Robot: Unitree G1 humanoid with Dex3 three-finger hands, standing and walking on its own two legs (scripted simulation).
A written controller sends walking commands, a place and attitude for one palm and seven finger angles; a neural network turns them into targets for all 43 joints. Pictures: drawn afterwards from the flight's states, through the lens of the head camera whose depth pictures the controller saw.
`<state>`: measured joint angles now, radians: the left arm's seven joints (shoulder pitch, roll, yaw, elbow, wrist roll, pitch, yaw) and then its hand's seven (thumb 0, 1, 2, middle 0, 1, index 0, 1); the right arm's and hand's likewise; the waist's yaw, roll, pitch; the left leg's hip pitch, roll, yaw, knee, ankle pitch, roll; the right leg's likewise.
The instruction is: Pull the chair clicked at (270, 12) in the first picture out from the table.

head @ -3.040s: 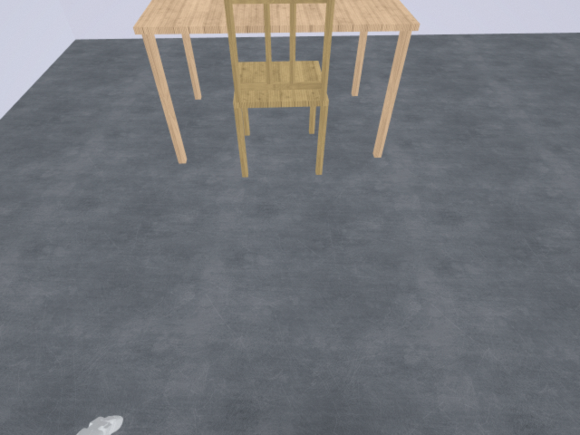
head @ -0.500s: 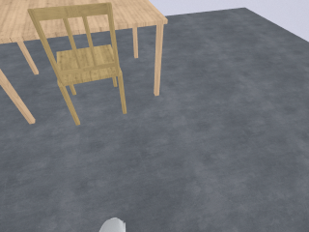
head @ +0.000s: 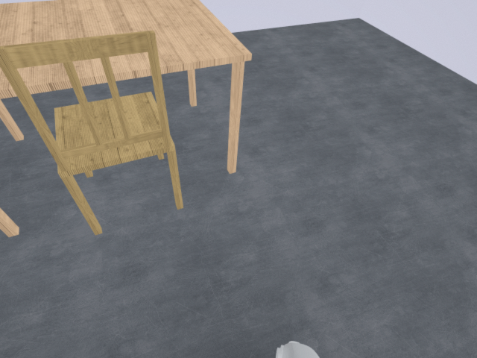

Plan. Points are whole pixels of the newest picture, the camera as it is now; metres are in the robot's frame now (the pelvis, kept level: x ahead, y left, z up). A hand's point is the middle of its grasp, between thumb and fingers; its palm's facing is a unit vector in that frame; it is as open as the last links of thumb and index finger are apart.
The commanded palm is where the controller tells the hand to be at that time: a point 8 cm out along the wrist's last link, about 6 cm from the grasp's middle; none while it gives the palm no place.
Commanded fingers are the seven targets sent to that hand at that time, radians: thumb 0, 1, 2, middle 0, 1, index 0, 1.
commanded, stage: walk to a spot facing it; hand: left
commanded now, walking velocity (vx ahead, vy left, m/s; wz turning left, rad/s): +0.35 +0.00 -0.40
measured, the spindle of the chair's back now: (85, 107) +0.81 +0.55 -0.10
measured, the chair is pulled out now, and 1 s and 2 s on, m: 0.00 0.00 0.00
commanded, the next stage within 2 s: turn to face it in 0.34 s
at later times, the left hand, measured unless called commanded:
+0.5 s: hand (198, 289) +0.29 +0.10 -0.17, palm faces -0.07 -0.97 -0.24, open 7.2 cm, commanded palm none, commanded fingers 0.00 0.90 0.90 -0.20 -0.30 -0.20 -0.30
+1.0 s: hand (178, 259) +0.36 +0.16 -0.18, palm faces +0.20 -0.95 -0.23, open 7.4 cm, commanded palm none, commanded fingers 0.00 0.90 0.90 -0.20 -0.30 -0.20 -0.30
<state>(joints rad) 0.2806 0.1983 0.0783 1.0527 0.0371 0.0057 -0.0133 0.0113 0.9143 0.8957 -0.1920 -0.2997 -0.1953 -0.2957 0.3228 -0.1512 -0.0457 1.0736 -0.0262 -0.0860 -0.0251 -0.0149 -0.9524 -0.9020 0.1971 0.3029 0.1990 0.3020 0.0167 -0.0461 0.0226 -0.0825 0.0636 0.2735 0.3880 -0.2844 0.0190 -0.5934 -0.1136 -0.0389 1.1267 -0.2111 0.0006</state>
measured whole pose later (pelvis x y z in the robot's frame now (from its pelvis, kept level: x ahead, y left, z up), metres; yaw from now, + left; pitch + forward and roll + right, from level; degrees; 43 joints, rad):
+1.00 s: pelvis +0.32 -0.05 -0.01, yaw +9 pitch +0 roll -1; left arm 0.18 0.21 0.07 0.96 0.02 0.04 0.02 0.01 0.91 0.90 -0.20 -0.30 -0.20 -0.30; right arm 0.19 -0.18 -0.04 0.96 -0.02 0.02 0.00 0.01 -0.91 -0.90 0.20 0.30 0.20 0.30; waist -0.01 -0.01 0.07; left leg -0.34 -0.03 0.06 0.50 -0.18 0.08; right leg -0.48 -0.09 -0.01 1.04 -0.41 0.08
